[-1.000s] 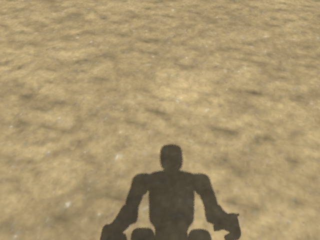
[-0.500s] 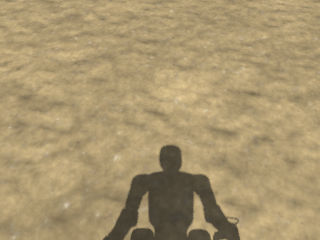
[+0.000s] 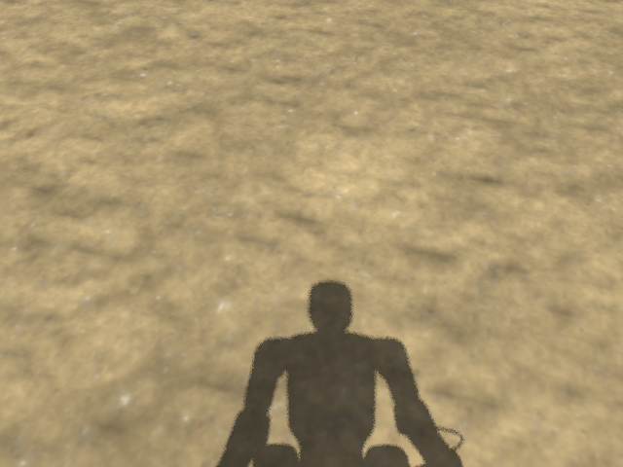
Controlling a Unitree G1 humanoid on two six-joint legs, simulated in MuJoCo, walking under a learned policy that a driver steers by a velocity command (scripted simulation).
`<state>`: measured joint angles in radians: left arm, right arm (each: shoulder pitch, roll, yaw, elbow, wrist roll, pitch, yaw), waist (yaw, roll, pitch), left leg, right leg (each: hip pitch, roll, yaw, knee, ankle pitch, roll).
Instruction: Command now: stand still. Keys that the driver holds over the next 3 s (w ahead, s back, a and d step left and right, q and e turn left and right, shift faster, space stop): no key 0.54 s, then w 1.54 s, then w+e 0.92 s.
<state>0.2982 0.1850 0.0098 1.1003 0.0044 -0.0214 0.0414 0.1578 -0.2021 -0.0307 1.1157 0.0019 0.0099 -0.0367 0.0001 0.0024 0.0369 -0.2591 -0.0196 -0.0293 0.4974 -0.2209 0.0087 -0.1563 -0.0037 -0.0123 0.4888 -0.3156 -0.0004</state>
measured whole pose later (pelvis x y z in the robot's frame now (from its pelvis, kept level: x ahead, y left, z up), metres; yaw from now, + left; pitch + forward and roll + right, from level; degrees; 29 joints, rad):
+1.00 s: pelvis +0.12 +0.04 +0.01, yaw +0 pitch +1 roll +0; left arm 0.27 0.25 0.06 0.97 -0.03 -0.10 0.00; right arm 0.40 -0.19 -0.03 1.11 0.00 -0.11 0.02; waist -0.03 -0.03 -0.02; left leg -0.09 -0.03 0.05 0.34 -0.27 0.05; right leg -0.54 -0.07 0.00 1.15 -0.24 -0.07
